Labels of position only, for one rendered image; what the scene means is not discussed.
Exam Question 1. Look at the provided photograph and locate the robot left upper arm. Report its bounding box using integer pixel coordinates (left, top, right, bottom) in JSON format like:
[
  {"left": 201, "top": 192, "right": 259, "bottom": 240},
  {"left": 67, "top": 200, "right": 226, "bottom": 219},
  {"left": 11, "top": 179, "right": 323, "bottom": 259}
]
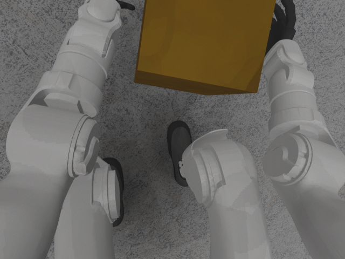
[{"left": 0, "top": 104, "right": 100, "bottom": 259}]

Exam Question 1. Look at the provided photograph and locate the robot left thigh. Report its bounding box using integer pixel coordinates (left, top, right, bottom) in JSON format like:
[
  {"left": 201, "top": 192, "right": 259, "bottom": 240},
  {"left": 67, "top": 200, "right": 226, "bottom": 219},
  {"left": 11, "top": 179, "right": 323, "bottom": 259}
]
[{"left": 54, "top": 162, "right": 120, "bottom": 259}]

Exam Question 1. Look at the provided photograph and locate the carton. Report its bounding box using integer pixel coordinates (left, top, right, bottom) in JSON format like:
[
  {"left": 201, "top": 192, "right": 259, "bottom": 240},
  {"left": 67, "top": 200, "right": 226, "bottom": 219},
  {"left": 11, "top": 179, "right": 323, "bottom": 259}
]
[{"left": 134, "top": 0, "right": 276, "bottom": 96}]

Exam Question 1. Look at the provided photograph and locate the robot right upper arm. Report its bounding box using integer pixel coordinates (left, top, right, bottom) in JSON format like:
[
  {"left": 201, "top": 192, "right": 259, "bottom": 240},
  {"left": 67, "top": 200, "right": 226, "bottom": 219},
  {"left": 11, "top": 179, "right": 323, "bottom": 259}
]
[{"left": 262, "top": 133, "right": 345, "bottom": 259}]

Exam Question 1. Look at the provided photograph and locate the right robot hand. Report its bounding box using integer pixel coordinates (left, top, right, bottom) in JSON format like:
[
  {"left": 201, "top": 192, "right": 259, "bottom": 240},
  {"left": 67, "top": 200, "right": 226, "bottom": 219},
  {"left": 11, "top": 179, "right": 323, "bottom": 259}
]
[{"left": 265, "top": 0, "right": 296, "bottom": 56}]

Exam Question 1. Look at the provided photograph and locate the robot left forearm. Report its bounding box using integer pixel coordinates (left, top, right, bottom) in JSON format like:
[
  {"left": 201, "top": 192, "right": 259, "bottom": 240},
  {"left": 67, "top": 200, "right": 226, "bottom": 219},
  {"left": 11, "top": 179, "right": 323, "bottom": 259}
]
[{"left": 6, "top": 0, "right": 121, "bottom": 160}]

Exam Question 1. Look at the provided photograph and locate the robot right forearm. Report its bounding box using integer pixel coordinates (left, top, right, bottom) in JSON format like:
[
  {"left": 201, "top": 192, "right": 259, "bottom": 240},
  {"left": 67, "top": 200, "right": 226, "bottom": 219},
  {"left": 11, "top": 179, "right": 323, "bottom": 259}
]
[{"left": 263, "top": 39, "right": 339, "bottom": 149}]

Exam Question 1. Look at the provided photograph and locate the robot thigh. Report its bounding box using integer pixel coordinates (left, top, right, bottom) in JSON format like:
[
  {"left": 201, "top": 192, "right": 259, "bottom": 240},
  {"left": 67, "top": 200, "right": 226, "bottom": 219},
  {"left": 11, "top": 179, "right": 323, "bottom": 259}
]
[
  {"left": 188, "top": 139, "right": 273, "bottom": 259},
  {"left": 54, "top": 162, "right": 120, "bottom": 259}
]

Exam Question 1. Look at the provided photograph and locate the robot right thigh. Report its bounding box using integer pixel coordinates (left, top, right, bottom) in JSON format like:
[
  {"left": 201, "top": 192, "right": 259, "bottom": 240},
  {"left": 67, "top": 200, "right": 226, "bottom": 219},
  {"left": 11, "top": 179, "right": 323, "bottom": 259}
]
[{"left": 188, "top": 139, "right": 273, "bottom": 259}]

